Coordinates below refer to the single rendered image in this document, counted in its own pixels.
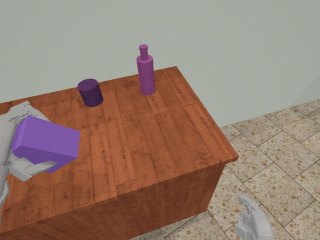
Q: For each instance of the left robot forearm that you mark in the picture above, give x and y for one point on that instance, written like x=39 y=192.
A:
x=4 y=186

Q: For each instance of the left robot hand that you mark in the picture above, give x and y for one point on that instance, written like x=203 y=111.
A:
x=22 y=168

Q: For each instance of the right robot hand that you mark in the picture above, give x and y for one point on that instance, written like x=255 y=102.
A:
x=257 y=223

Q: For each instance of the sponge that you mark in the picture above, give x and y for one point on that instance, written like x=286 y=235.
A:
x=41 y=141

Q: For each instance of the table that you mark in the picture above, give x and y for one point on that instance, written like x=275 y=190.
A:
x=144 y=162

